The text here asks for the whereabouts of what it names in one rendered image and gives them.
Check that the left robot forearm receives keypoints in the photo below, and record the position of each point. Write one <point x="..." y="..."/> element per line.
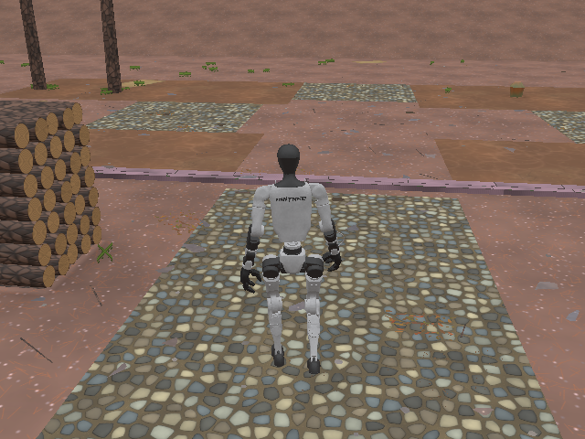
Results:
<point x="250" y="251"/>

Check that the robot left foot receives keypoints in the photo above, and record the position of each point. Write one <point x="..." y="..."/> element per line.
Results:
<point x="279" y="358"/>

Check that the left robot hand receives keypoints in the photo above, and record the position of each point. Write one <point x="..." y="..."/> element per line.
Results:
<point x="244" y="278"/>

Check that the right robot hand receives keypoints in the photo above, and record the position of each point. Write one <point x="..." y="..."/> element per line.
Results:
<point x="328" y="257"/>

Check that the left robot upper arm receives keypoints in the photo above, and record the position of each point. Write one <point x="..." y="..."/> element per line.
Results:
<point x="258" y="210"/>

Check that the left robot thigh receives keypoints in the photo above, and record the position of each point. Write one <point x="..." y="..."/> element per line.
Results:
<point x="271" y="267"/>

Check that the right robot forearm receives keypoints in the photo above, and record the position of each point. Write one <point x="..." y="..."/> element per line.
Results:
<point x="331" y="240"/>

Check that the right robot upper arm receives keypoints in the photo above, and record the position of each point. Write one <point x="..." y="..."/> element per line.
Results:
<point x="323" y="207"/>

